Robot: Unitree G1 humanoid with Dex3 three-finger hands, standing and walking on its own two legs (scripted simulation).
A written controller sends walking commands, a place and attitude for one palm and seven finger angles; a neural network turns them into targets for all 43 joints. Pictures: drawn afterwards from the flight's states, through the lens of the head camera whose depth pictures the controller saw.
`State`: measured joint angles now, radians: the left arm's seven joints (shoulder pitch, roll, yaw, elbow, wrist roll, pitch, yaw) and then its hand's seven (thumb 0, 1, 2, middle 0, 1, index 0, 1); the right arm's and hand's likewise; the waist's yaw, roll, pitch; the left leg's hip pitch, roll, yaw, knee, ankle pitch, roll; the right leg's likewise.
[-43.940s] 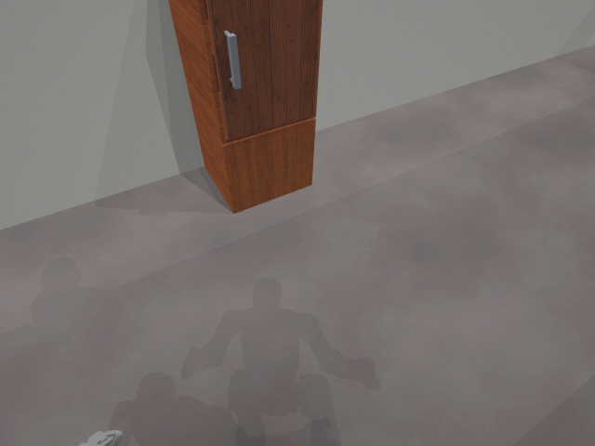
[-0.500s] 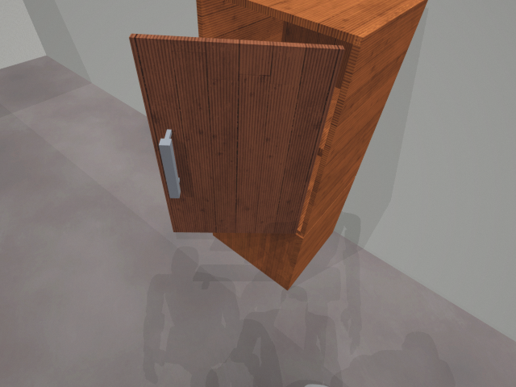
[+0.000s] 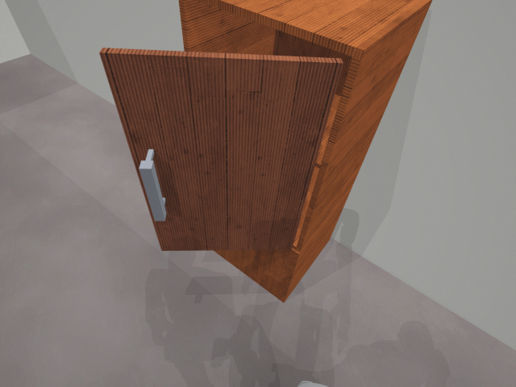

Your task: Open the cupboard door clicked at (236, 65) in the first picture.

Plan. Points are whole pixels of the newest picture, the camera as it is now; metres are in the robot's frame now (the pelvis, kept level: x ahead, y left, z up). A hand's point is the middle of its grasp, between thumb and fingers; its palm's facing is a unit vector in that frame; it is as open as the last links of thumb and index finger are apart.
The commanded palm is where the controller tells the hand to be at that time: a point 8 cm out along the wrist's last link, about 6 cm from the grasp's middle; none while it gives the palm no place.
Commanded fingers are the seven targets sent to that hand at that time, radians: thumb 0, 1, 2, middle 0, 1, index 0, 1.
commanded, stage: come to a stop and stand still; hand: left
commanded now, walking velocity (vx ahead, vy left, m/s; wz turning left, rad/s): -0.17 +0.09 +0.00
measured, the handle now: (155, 186) +0.52 +0.22 -0.04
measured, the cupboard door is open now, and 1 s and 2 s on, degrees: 40 40 40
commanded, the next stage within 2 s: look again from close up in 0.80 s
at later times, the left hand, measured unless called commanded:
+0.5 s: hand out of the picture -0.02 +0.19 -0.19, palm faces +0.10 -0.97 -0.21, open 7.4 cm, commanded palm none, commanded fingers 0.00 0.90 0.90 -0.20 -0.30 -0.20 -0.30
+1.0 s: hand out of the picture -0.05 +0.15 -0.18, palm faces -0.01 -0.98 -0.17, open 7.4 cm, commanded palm none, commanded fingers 0.00 0.90 0.90 -0.20 -0.30 -0.20 -0.30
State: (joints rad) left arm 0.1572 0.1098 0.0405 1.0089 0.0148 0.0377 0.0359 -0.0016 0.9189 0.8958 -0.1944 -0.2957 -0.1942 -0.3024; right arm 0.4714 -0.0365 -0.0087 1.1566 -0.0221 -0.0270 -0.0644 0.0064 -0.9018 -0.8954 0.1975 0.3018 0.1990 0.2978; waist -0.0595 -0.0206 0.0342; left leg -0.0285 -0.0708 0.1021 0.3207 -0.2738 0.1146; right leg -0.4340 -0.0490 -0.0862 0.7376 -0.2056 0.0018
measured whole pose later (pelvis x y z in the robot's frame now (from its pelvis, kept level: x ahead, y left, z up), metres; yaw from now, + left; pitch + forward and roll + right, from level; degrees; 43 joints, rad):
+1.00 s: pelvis -0.04 +0.00 -0.01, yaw -2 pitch -1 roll -1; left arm 0.33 0.09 -0.01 1.09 0.03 -0.04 0.05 0.01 0.92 0.90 -0.20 -0.30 -0.20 -0.30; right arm 0.30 -0.15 -0.02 1.09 -0.02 0.02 -0.02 0.01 -0.91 -0.90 0.20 0.30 0.20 0.30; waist -0.01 0.05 0.05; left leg -0.28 0.05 0.04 0.66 -0.39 -0.01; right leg -0.19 0.04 -0.08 0.49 -0.29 -0.04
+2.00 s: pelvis -0.08 -0.01 -0.10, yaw +0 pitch +15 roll -1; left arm 0.45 0.20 0.24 0.16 -0.26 -0.53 -0.27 0.01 0.52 0.73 -0.23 -0.54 -0.23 -0.55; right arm 0.10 -0.27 -0.07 0.50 0.00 -0.23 -0.03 0.01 -0.90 -0.90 0.20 0.30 0.20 0.30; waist 0.04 -0.06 -0.13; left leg -0.95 0.03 0.00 1.20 -0.52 0.00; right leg -0.89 -0.01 -0.13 1.19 -0.56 -0.07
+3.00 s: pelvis -0.07 +0.03 -0.08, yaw +0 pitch +16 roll -3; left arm 0.06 0.36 0.38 0.32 -0.33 -0.36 -0.42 -0.01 -0.49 0.30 -0.30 -1.19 -0.30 -1.19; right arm 0.23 -0.25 0.04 0.54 0.02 -0.20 -0.07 0.01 -0.90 -0.90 0.20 0.30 0.20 0.30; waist 0.01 0.01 -0.12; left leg -0.89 0.01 0.02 1.09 -0.48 0.05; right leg -0.82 -0.01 -0.11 1.03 -0.49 -0.01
